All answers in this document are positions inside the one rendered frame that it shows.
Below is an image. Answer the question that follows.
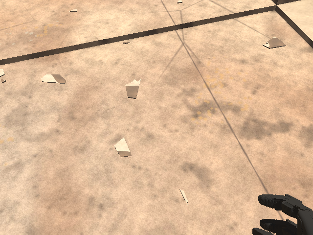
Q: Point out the robot right hand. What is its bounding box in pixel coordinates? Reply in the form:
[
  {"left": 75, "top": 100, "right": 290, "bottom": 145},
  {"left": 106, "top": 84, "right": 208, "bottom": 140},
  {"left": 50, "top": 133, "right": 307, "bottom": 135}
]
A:
[{"left": 252, "top": 194, "right": 313, "bottom": 235}]

